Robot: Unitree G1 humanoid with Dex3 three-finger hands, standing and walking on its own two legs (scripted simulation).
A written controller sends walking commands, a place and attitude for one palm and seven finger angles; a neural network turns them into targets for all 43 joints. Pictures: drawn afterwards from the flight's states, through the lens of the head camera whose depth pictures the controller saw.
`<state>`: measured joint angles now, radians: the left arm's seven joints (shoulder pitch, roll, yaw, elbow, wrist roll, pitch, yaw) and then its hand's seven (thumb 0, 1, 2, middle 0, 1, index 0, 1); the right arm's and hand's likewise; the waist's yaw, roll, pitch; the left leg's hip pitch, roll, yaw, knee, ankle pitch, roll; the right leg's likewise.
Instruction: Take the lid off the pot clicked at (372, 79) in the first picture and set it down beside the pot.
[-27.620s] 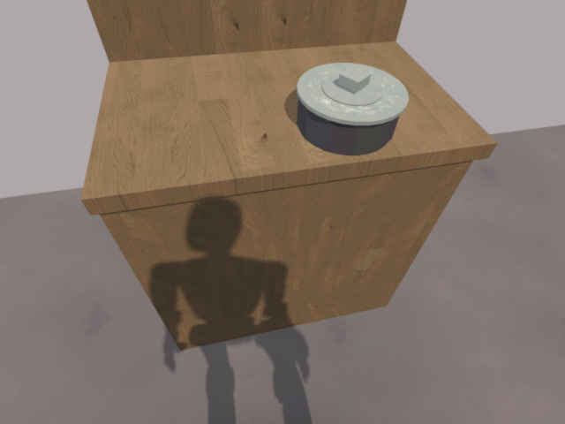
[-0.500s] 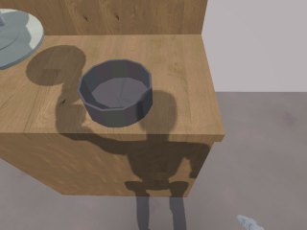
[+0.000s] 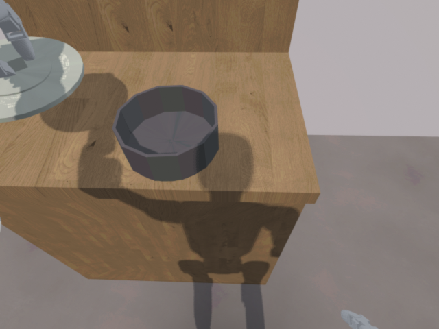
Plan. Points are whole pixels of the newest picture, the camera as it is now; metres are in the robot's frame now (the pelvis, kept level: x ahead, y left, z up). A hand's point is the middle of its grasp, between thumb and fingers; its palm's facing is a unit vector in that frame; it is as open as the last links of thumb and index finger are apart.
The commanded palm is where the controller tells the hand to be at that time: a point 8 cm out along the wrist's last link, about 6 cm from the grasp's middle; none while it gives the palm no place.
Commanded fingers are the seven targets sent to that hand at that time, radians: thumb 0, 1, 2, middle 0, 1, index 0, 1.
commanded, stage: lower the lid onto the table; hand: left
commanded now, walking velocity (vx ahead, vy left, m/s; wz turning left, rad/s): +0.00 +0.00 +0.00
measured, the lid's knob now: (4, 60) +0.47 +0.34 +0.25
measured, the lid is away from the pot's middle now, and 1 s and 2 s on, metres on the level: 0.23 0.23 0.23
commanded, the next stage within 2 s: none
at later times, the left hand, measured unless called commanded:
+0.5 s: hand (12, 78) +0.44 +0.33 +0.23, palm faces -0.26 -0.12 -0.96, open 6.8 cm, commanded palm +0.43 +0.33 +0.31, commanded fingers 0.00 0.59 1.06 -0.89 -0.94 -0.93 -0.97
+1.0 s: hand (20, 100) +0.43 +0.33 +0.20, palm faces -0.30 -0.11 -0.95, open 6.7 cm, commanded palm +0.42 +0.33 +0.27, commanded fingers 0.00 0.59 1.06 -0.89 -0.94 -0.93 -0.97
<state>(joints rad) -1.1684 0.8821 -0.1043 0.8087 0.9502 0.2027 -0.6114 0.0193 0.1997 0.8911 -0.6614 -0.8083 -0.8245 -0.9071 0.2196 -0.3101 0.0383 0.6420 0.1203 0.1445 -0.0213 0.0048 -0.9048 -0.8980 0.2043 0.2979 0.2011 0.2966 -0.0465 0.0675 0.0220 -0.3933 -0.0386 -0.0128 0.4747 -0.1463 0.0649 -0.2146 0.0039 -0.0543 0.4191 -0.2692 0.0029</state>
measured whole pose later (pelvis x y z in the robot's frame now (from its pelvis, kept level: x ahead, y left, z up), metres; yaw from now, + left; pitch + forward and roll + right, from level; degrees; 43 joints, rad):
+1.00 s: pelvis +0.00 +0.00 +0.00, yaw +0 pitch +4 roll -2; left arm -0.99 0.85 -0.06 0.80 0.90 0.09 -0.58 0.01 0.21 0.89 -0.66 -0.81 -0.82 -0.91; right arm 0.22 -0.31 0.02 0.64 0.12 0.16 -0.02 0.00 -0.90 -0.90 0.20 0.30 0.20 0.30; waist -0.05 0.06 0.02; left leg -0.42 -0.04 -0.02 0.51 -0.16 0.07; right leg -0.23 0.01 -0.06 0.43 -0.27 0.00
